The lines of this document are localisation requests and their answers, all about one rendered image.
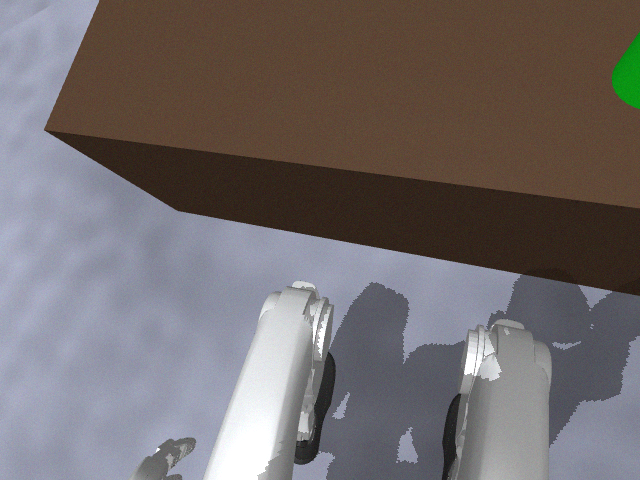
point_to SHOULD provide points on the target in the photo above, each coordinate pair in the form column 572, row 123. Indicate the can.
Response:
column 626, row 75

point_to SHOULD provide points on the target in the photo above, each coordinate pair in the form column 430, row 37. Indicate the right robot foot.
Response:
column 449, row 446

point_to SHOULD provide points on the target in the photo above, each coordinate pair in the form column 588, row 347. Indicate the left robot foot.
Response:
column 307, row 450

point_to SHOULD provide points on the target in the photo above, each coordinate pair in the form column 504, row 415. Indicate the left robot hand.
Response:
column 166, row 457

